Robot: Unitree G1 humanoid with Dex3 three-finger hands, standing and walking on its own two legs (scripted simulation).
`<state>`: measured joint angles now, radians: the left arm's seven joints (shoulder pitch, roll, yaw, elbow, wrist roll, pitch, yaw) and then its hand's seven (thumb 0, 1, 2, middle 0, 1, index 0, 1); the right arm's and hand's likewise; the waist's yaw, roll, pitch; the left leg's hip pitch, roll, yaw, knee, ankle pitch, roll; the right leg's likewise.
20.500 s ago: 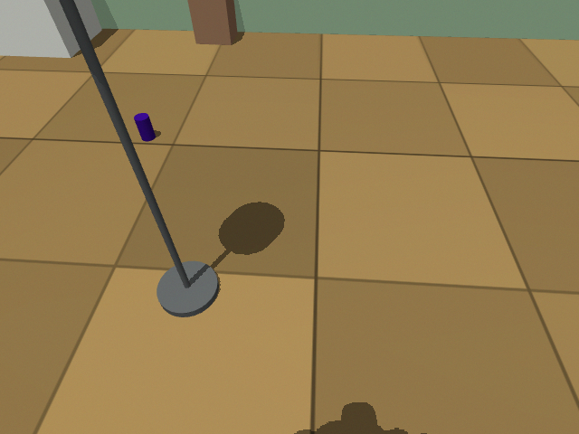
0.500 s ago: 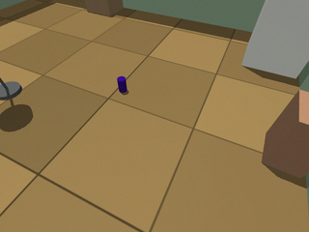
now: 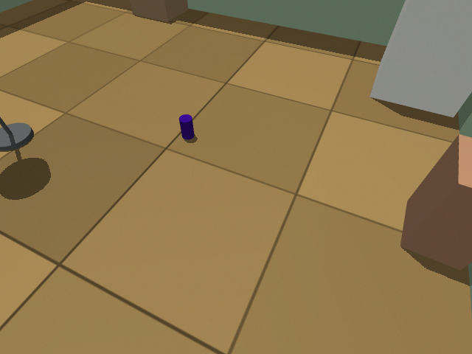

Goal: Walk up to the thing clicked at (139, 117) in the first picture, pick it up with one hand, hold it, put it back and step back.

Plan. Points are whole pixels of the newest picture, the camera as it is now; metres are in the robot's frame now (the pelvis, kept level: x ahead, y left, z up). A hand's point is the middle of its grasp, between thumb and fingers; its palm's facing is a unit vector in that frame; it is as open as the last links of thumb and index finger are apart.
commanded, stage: stand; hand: left
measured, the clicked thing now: (186, 127) +1.53 +0.32 -0.71
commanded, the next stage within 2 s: walk up in 0.04 s
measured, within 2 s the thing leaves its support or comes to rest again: neither
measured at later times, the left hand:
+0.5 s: hand out of the picture +0.17 +0.37 -0.17, palm faces +0.01 -0.94 -0.34, open 7.4 cm
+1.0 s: hand (116, 215) +0.46 +0.31 -0.13, palm faces +0.01 -0.92 -0.39, open 7.3 cm
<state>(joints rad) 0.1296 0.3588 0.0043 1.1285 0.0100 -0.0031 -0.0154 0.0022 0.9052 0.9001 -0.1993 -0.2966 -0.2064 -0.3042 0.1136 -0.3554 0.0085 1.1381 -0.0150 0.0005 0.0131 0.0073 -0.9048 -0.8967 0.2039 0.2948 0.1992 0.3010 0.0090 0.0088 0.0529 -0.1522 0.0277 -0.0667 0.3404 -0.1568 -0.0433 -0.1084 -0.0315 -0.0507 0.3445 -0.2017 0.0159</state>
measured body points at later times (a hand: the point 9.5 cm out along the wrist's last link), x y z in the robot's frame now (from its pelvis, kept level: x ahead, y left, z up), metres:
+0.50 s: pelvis +0.13 +0.08 -0.01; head +0.12 +0.10 +0.43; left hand +0.17 +0.42 -0.14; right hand +0.19 -0.26 -0.11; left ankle +0.15 +0.19 -0.75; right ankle +0.12 -0.06 -0.68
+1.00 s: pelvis +0.39 +0.04 -0.01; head +0.41 +0.01 +0.44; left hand +0.46 +0.35 -0.10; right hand +0.47 -0.28 -0.14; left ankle +0.35 +0.19 -0.66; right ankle +0.39 -0.07 -0.75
